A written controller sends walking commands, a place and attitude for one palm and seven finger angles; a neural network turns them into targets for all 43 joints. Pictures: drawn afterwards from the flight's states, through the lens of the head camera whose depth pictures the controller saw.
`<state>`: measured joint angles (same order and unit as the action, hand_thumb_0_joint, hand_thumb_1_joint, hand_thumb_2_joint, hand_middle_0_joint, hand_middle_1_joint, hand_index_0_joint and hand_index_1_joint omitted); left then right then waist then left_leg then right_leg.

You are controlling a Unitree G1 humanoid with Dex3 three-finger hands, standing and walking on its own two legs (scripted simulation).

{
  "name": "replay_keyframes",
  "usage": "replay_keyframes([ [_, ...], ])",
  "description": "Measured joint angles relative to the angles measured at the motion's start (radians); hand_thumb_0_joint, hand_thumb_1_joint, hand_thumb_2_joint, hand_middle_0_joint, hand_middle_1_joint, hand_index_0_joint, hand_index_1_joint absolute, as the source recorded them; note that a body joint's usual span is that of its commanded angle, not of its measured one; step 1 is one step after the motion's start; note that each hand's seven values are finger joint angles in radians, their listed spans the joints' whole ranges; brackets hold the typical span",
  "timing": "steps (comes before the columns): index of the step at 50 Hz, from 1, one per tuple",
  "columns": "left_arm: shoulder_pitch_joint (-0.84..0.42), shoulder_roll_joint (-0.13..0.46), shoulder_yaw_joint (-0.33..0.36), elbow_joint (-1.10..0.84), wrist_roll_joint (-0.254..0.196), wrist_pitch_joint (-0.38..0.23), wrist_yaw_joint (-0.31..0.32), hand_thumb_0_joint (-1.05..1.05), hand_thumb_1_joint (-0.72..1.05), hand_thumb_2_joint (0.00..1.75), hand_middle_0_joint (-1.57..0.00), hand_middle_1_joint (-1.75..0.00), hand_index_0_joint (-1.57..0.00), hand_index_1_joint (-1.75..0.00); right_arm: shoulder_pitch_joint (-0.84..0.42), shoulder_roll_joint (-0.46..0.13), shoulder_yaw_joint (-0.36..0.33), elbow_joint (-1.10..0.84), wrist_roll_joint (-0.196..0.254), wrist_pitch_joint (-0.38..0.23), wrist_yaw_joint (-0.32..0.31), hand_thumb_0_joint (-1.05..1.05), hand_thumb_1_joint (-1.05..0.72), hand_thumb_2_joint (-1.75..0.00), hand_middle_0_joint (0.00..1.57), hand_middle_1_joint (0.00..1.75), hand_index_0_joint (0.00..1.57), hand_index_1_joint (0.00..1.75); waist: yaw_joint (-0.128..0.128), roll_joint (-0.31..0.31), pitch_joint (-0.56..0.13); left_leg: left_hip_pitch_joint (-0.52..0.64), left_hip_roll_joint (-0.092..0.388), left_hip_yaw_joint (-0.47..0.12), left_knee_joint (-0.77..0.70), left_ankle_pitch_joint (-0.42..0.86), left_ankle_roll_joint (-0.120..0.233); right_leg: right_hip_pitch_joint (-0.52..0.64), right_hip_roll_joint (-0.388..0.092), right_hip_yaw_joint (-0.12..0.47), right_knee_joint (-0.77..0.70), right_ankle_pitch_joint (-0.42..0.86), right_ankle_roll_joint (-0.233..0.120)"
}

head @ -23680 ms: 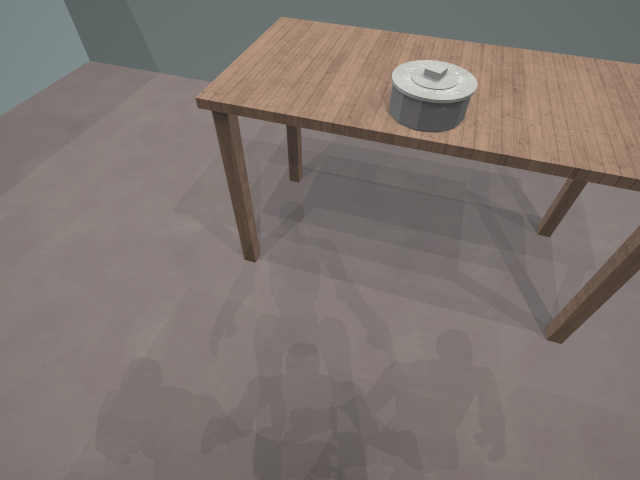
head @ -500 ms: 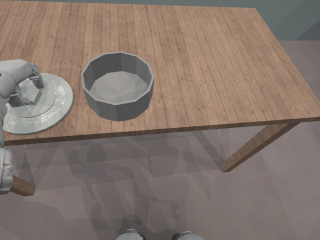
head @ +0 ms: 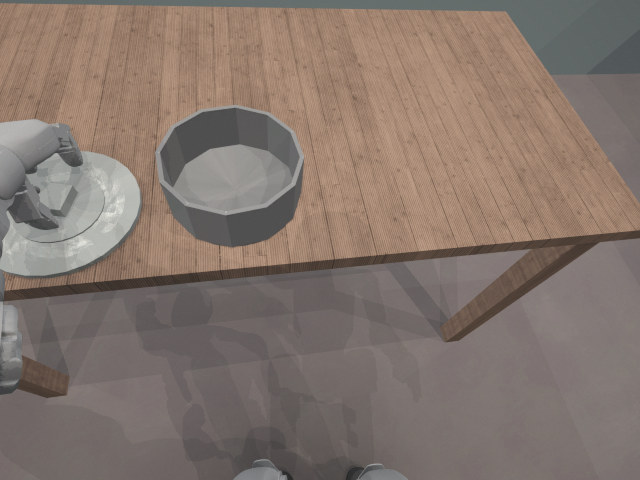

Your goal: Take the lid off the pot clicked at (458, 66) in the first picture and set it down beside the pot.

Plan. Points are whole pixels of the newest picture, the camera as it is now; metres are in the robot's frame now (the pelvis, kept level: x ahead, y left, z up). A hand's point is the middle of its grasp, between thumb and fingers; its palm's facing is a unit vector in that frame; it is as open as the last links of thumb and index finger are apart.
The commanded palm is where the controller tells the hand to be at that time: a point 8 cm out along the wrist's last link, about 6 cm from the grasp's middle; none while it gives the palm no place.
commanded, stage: open the fingers wide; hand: left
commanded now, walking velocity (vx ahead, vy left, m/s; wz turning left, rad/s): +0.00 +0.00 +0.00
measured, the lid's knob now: (53, 199) +0.47 +0.33 +0.01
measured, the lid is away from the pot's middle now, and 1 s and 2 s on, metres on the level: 0.23 0.23 0.23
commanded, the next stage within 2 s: raise the empty hand in 0.06 s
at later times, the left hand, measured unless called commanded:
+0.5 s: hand (26, 172) +0.46 +0.33 +0.08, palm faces -0.40 -0.11 -0.91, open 11.0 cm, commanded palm +0.49 +0.31 +0.14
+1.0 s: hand out of the picture +0.45 +0.33 +0.14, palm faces -0.38 -0.11 -0.92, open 11.0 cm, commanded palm +0.48 +0.32 +0.20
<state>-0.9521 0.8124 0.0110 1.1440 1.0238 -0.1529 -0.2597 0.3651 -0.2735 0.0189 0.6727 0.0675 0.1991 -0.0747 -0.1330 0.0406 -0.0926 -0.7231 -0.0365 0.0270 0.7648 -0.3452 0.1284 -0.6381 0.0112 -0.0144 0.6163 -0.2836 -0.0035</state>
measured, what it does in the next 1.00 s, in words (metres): stands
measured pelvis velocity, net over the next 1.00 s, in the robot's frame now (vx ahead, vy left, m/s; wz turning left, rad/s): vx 0.01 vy -0.01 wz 0.03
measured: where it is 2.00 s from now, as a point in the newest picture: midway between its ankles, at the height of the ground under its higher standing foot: outside the picture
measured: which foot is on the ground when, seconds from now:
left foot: down 0.00-1.00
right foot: down 0.00-1.00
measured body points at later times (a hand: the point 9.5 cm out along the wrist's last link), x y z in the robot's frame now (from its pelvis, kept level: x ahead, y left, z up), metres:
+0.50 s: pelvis +0.00 -0.01 +0.00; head +0.09 +0.02 +0.44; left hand +0.48 +0.33 +0.14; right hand +0.02 -0.29 -0.11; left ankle +0.00 +0.03 -0.71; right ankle +0.00 -0.17 -0.71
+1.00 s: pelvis +0.01 -0.01 +0.01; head +0.08 +0.01 +0.46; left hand +0.47 +0.34 +0.19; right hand +0.05 -0.28 -0.10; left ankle +0.00 +0.03 -0.71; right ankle +0.00 -0.17 -0.71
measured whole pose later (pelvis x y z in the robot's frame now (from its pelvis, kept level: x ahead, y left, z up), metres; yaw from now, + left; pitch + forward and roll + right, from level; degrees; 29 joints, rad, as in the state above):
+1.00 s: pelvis +0.01 -0.01 +0.01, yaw +2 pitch +13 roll -4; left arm -1.03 0.83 -0.05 1.08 0.97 -0.11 -0.39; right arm 0.33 -0.28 0.02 0.66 0.09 0.20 -0.08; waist -0.10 0.04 -0.07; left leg -0.57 -0.06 0.01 0.64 -0.30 0.12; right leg -0.48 0.00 -0.02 0.51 -0.25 0.01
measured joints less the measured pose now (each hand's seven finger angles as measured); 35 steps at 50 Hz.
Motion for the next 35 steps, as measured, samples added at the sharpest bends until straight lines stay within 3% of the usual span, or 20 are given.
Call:
replay_keyframes([
  [19,-0.044,-0.021,-0.058,-0.003,-0.012,0.027,0.000,0.00,-0.01,0.66,-0.36,-0.86,-0.37,-0.85,-0.020,-0.007,0.002,0.003,0.010,-0.012,-0.004,0.00,-0.91,-0.89,0.20,0.30,0.21,0.30,0.014,-0.006,0.006,0.028,-0.008,-0.014,-0.016,0.012,-0.005,0.030,-0.006,-0.011,-0.008,0.000,-0.005],
  [23,-0.063,-0.014,-0.062,0.005,-0.012,0.049,-0.018,0.00,-0.01,0.66,-0.36,-0.86,-0.36,-0.85,-0.018,-0.010,0.006,0.002,0.014,-0.020,-0.006,0.00,-0.91,-0.89,0.20,0.30,0.21,0.30,0.009,-0.006,0.008,0.039,-0.007,-0.011,-0.025,0.013,-0.005,0.039,-0.005,-0.007,-0.016,0.003,0.003],
  [35,-0.067,0.020,-0.035,-0.020,-0.015,0.035,-0.086,0.00,-0.01,0.66,-0.36,-0.85,-0.36,-0.85,0.002,-0.008,0.007,-0.002,0.019,-0.023,-0.014,0.01,-0.91,-0.89,0.20,0.30,0.21,0.30,0.005,0.000,0.011,0.093,-0.007,-0.005,-0.068,0.019,-0.009,0.089,-0.004,0.002,-0.059,0.014,0.009],
])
